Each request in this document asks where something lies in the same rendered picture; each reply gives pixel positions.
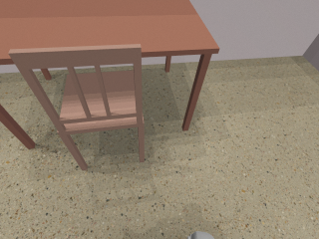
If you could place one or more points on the table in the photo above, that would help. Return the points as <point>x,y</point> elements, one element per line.
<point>164,28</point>

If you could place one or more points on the chair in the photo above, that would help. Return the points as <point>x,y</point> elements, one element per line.
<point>91,101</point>

